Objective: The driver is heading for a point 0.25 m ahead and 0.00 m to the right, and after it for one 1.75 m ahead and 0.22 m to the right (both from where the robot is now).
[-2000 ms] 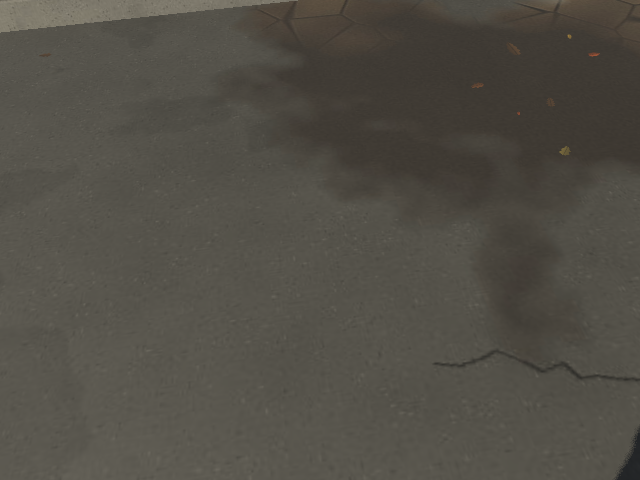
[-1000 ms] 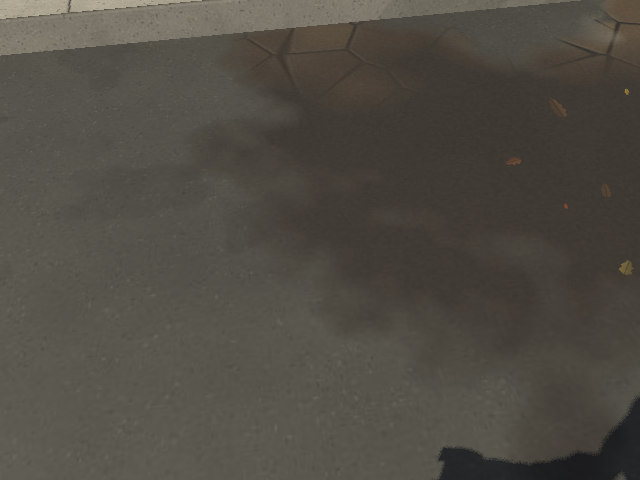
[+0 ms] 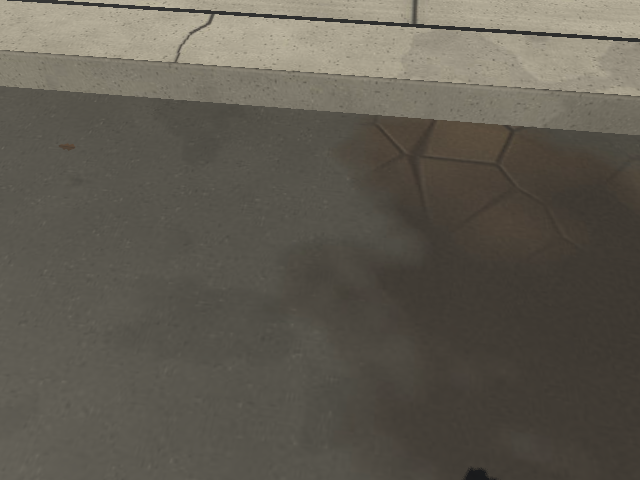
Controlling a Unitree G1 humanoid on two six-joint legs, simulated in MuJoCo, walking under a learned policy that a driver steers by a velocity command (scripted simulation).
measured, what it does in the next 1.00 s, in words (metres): walks ahead: left foot, then right foot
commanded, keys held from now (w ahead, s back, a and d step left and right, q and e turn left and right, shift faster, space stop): w+e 0.02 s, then e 0.10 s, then no key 0.88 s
